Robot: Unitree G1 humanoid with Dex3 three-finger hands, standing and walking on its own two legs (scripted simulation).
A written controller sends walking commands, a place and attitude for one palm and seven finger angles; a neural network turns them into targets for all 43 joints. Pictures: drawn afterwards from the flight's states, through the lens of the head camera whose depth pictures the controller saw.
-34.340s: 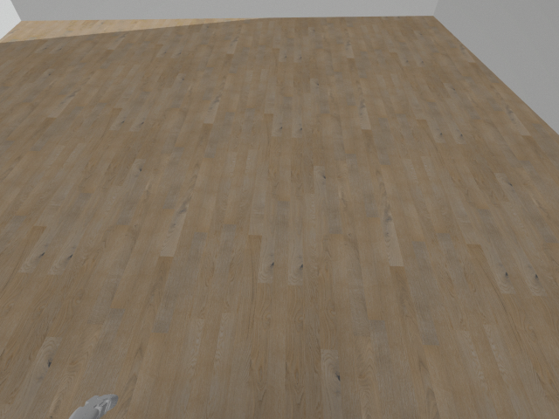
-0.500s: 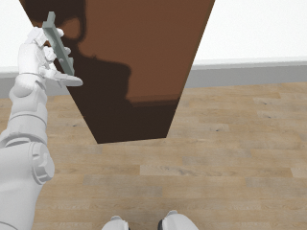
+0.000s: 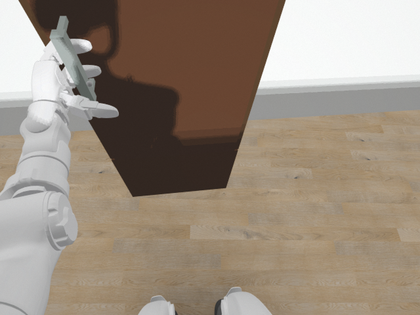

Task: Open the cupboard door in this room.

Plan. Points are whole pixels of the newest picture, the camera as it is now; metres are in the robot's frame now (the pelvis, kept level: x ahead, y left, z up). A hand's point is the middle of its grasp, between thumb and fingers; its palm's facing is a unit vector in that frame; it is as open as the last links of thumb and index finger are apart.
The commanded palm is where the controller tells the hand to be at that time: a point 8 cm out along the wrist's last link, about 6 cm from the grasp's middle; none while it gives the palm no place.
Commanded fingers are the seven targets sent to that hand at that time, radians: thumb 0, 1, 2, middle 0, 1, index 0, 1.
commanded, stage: slide the fingers in behind the handle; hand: left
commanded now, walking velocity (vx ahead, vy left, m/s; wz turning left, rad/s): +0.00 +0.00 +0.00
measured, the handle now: (78, 64) +0.57 +0.20 +0.10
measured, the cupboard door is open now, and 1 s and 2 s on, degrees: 0 1 44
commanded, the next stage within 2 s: close the thumb around the handle in 0.10 s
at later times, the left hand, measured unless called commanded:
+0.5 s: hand (90, 81) +0.52 +0.17 +0.11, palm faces +0.03 -1.00 +0.00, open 11.4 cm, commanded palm +0.49 +0.22 +0.10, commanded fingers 0.00 0.40 0.68 -0.36 -1.30 -0.36 -1.30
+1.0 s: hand (90, 83) +0.52 +0.17 +0.11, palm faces +0.04 -1.00 -0.01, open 5.5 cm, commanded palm +0.49 +0.22 +0.10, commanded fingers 0.00 0.90 0.90 -0.40 -1.35 -0.40 -1.35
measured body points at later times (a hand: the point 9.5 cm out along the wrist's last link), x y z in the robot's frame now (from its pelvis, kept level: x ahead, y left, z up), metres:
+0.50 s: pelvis +0.01 +0.00 +0.00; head +0.12 +0.01 +0.44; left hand +0.51 +0.23 +0.11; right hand +0.00 -0.26 -0.11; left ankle +0.00 +0.10 -0.69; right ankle +0.00 -0.10 -0.69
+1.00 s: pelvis +0.01 +0.00 +0.00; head +0.11 +0.01 +0.44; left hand +0.51 +0.23 +0.11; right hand +0.00 -0.26 -0.12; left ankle +0.00 +0.10 -0.69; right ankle +0.00 -0.10 -0.69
